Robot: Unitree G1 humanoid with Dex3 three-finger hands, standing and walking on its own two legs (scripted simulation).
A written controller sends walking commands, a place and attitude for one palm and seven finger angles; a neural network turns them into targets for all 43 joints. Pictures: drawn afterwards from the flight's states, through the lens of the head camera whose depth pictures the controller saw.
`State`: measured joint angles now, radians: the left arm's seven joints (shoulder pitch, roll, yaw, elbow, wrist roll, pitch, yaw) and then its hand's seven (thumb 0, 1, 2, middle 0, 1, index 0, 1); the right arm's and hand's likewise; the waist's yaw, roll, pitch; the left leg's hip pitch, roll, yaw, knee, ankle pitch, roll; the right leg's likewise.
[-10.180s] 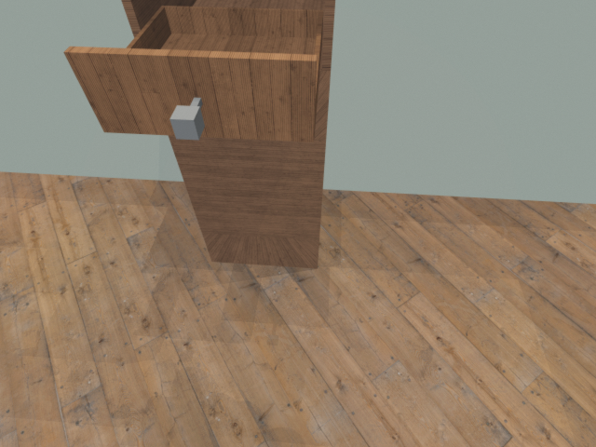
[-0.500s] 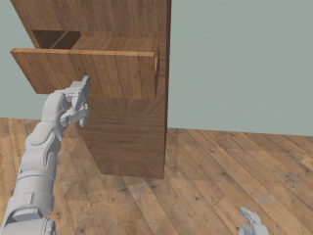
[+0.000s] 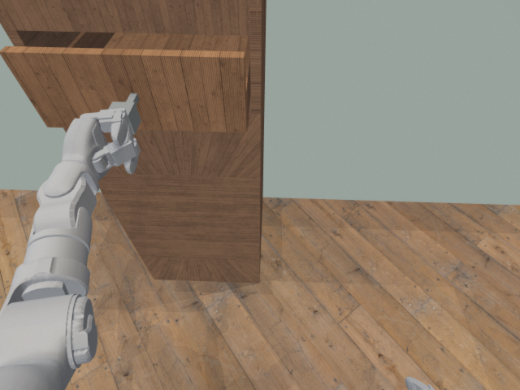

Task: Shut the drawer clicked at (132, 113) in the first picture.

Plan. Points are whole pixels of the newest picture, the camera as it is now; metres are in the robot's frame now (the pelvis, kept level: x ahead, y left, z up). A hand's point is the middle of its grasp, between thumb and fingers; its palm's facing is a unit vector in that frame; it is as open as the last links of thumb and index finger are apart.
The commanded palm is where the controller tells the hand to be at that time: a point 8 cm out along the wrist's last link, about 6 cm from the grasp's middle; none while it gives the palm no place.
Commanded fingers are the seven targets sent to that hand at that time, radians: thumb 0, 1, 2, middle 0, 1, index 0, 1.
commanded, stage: push the drawer shut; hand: left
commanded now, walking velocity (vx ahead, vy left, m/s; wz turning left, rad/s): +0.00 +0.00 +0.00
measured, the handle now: (127, 110) +0.52 +0.23 +0.16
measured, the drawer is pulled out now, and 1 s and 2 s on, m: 0.07 0.00 0.00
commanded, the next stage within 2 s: pull the fist back off the drawer in 0.96 s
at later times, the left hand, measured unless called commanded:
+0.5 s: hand (141, 121) +0.49 +0.20 +0.16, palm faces -0.01 -1.00 +0.01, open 3.3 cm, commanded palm +0.48 +0.24 +0.16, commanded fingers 0.00 0.90 0.90 -1.40 -1.60 -1.40 -1.60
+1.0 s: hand (138, 115) +0.50 +0.20 +0.16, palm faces +0.00 -1.00 +0.00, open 3.3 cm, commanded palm +0.53 +0.24 +0.16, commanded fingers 0.00 0.90 0.90 -1.40 -1.60 -1.40 -1.60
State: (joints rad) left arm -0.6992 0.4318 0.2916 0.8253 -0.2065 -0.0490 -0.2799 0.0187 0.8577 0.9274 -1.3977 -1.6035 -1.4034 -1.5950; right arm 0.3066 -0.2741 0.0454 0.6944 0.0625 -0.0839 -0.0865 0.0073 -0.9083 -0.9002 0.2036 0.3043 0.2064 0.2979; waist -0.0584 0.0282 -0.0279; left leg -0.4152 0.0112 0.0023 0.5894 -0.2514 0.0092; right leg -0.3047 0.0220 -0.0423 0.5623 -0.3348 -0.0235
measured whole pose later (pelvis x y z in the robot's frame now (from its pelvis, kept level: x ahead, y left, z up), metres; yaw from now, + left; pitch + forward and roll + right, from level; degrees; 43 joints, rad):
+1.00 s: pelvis -0.01 +0.01 -0.01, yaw +0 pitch +12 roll -2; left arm -1.11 0.58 0.31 1.30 -0.11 -0.18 -0.26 0.06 0.75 0.96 -1.40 -1.60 -1.40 -1.60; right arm 0.41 -0.29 0.04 0.75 0.03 -0.08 -0.06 0.00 -0.91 -0.90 0.20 0.30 0.21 0.30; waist -0.15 0.03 -0.05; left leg -0.65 0.02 -0.01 0.70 -0.27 0.02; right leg -0.51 0.03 -0.05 0.64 -0.34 -0.01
